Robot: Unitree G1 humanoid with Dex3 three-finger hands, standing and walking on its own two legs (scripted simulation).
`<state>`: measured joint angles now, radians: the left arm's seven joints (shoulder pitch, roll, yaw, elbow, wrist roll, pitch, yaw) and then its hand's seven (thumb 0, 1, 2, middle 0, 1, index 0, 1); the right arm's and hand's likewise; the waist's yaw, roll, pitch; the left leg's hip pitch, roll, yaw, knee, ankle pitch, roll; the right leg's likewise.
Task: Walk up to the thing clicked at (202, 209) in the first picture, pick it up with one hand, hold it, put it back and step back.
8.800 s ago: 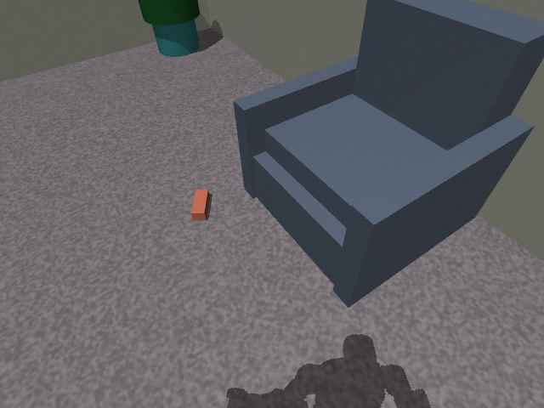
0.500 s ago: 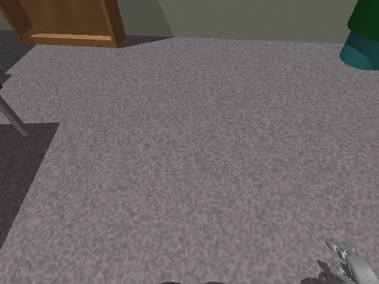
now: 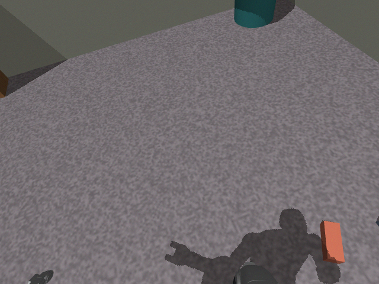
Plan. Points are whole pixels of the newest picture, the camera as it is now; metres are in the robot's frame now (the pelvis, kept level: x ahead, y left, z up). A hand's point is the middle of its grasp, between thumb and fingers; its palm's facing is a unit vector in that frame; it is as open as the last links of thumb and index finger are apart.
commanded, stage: walk up
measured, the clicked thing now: (331, 241) +0.32 -0.54 -0.72
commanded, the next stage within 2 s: none
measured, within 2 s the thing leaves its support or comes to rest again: neither
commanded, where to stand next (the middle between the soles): +0.10 +0.03 m, yaw -50 degrees
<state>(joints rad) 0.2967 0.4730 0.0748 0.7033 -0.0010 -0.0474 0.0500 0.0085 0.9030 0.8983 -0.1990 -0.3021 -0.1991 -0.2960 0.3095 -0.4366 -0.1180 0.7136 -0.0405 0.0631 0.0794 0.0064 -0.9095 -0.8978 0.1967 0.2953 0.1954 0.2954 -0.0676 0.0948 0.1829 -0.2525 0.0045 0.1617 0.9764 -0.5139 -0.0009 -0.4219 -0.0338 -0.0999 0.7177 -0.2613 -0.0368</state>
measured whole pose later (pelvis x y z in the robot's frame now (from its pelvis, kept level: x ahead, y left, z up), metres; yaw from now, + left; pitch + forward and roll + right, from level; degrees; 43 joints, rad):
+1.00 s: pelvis +0.02 +0.09 +0.00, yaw -41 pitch -2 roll +0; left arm 0.39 0.43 0.07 0.81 0.01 -0.02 -0.01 0.01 0.90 0.90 -0.20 -0.30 -0.20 -0.30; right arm 0.30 -0.45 -0.04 0.86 -0.03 -0.01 0.02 0.00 -0.91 -0.90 0.20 0.30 0.20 0.30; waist 0.02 0.07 0.07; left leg -0.51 0.04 0.02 0.92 -0.38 0.02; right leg -0.30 0.07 0.14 0.74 -0.41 -0.01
